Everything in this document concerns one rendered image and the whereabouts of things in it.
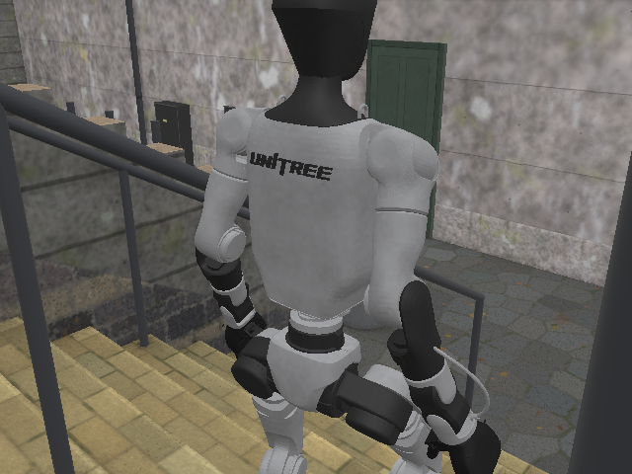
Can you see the right robot hand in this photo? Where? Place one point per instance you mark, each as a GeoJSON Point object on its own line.
{"type": "Point", "coordinates": [479, 454]}

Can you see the right robot upper arm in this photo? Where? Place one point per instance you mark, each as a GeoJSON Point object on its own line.
{"type": "Point", "coordinates": [406, 168]}

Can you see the robot head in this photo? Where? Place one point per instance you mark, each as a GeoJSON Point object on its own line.
{"type": "Point", "coordinates": [327, 40]}

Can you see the left robot upper arm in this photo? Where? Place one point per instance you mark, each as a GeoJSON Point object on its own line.
{"type": "Point", "coordinates": [217, 236]}

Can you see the robot right forearm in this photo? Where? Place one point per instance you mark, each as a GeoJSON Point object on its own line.
{"type": "Point", "coordinates": [431, 383]}

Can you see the robot left forearm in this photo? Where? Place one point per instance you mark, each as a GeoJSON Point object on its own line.
{"type": "Point", "coordinates": [229, 289]}

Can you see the robot right thigh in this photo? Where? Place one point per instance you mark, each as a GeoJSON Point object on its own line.
{"type": "Point", "coordinates": [379, 405]}

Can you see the left robot hand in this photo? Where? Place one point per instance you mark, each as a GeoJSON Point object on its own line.
{"type": "Point", "coordinates": [237, 339]}

